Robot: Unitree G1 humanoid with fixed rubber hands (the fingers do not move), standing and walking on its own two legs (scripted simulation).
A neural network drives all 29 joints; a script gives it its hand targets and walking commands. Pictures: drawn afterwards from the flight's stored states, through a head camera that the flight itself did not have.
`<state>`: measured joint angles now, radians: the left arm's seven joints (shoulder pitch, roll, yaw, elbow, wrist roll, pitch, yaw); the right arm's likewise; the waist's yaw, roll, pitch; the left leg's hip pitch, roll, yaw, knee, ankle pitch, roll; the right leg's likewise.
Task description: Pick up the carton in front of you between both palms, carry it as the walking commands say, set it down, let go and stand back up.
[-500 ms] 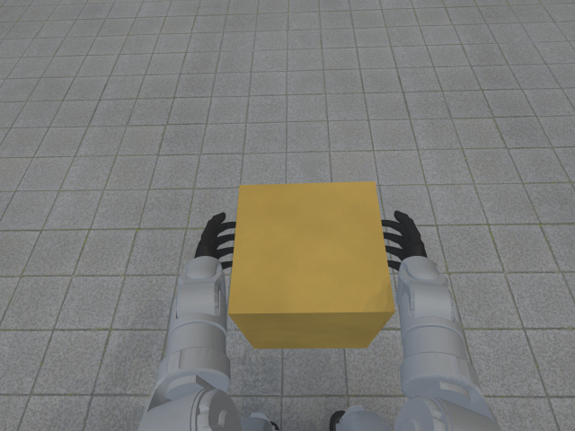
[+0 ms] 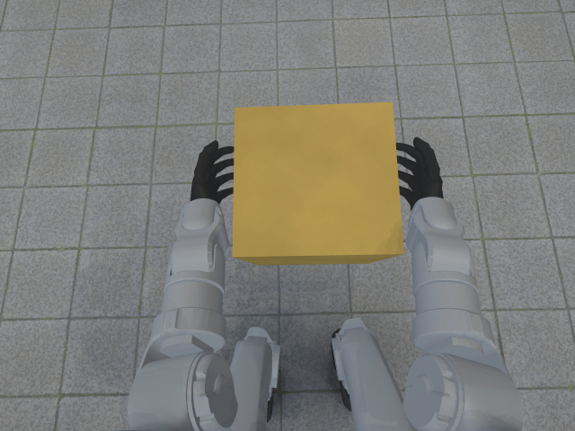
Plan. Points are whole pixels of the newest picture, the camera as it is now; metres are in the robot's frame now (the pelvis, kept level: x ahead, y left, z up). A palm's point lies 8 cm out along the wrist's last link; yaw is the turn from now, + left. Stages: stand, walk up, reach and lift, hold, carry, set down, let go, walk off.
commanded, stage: set down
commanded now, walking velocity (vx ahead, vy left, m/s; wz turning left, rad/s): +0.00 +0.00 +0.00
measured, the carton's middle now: (312, 199) +0.45 -0.03 -0.16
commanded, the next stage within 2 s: none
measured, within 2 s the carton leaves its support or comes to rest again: rests again in 1.38 s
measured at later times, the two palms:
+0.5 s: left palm (232, 201) +0.48 +0.12 -0.23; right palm (393, 207) +0.45 -0.18 -0.23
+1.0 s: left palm (248, 204) +0.52 +0.11 -0.39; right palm (377, 213) +0.48 -0.19 -0.39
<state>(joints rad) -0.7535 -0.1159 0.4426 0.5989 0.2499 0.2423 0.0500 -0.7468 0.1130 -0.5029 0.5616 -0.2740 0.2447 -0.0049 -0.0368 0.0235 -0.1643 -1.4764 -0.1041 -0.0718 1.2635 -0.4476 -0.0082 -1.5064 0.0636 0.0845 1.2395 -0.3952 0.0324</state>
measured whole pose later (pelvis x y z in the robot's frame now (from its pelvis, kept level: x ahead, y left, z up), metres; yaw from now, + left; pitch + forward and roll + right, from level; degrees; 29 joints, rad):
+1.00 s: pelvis -0.04 +0.00 -0.23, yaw +1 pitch +43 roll -1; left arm -1.42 0.21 0.23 0.93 0.05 0.24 0.13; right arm -1.28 -0.12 -0.45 0.74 -0.08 0.25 -0.13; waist -0.07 0.01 0.22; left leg -2.24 -0.18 -0.05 2.09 -0.61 -0.05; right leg -2.26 0.11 0.06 2.06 -0.55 0.08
